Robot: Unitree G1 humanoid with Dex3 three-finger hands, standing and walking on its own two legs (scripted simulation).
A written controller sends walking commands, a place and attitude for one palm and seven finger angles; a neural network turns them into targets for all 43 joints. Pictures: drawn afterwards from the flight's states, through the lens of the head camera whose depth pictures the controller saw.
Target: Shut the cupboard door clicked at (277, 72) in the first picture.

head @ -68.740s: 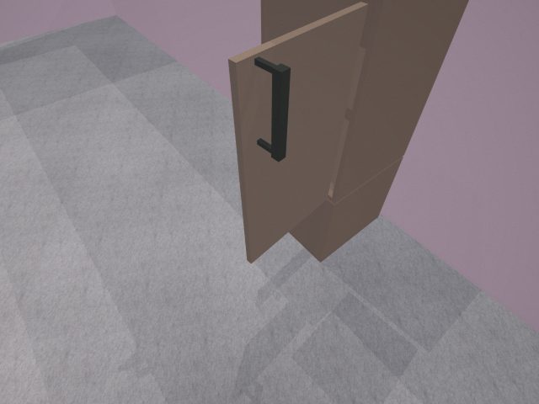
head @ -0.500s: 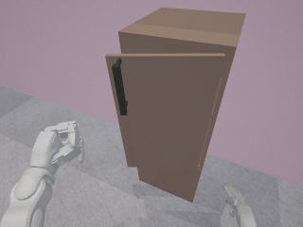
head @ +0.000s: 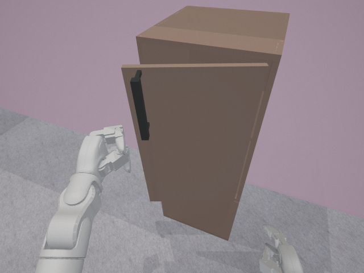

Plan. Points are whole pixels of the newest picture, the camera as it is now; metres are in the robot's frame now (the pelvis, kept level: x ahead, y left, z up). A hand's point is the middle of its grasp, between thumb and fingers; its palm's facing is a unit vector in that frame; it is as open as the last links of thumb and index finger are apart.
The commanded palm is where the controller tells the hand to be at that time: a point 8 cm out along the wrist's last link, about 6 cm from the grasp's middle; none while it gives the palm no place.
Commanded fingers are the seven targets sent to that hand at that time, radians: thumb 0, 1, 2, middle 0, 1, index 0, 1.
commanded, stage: bring the fist close to the handle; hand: left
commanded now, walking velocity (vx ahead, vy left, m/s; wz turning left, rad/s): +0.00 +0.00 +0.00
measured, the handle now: (142, 107) +0.46 +0.15 +0.16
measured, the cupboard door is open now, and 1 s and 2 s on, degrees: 22 22 4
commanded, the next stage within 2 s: push the door shut along its arc in 0.82 s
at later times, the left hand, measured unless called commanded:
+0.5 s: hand (151, 131) +0.36 +0.11 +0.17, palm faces +0.08 -1.00 -0.01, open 3.1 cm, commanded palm +0.33 +0.16 +0.16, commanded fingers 0.00 0.90 0.90 -1.30 -1.50 -1.30 -1.50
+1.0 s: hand (146, 132) +0.36 +0.12 +0.16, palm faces +0.08 -1.00 -0.01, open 3.1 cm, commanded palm +0.34 +0.16 +0.16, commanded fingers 0.00 0.90 0.90 -1.30 -1.50 -1.30 -1.50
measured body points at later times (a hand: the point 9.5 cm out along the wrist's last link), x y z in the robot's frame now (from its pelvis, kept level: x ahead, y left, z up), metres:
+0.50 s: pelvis +0.00 -0.01 +0.00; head -0.02 -0.03 +0.45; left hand +0.35 +0.16 +0.17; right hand +0.18 -0.24 -0.09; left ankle +0.02 +0.12 -0.73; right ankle -0.02 -0.11 -0.73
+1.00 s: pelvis +0.00 -0.02 +0.00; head -0.02 -0.04 +0.45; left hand +0.35 +0.17 +0.16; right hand +0.19 -0.24 -0.08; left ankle +0.02 +0.12 -0.73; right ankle -0.02 -0.11 -0.73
